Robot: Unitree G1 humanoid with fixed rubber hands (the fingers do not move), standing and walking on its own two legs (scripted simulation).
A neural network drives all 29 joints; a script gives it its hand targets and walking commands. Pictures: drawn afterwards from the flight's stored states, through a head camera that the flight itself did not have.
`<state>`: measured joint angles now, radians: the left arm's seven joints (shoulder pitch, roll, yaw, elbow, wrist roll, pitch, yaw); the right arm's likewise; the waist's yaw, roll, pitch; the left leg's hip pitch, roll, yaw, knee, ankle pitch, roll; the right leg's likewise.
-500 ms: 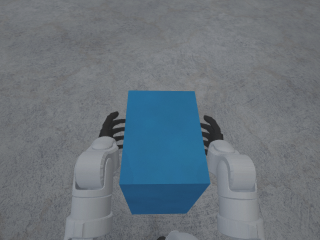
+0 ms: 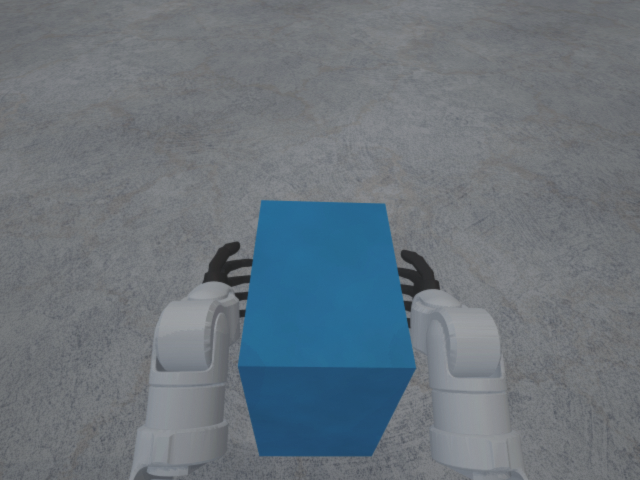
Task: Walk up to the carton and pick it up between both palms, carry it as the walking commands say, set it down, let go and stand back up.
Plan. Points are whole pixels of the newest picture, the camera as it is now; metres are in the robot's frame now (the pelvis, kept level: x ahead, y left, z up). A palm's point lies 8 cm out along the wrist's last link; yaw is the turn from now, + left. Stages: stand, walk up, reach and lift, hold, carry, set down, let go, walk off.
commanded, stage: carry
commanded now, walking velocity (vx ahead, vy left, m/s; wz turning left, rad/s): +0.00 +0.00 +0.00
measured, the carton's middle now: (319, 335) +0.29 -0.01 +0.02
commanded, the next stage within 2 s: none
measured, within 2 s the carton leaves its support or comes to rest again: neither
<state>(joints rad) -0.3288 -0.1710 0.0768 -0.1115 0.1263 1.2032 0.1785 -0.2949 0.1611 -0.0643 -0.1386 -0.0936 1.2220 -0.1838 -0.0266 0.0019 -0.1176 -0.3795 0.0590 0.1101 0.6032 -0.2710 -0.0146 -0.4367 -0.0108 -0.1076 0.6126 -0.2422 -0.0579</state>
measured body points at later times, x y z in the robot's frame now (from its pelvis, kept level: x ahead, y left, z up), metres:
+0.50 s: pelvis -0.02 +0.02 +0.01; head -0.04 +0.02 +0.46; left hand +0.28 +0.15 +0.09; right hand +0.28 -0.10 +0.09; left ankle +0.02 +0.13 -0.73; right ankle +0.05 -0.08 -0.73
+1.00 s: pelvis +0.00 +0.02 +0.01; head -0.02 +0.02 +0.46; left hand +0.31 +0.15 +0.09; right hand +0.30 -0.10 +0.08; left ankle +0.02 +0.13 -0.73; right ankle +0.05 -0.08 -0.73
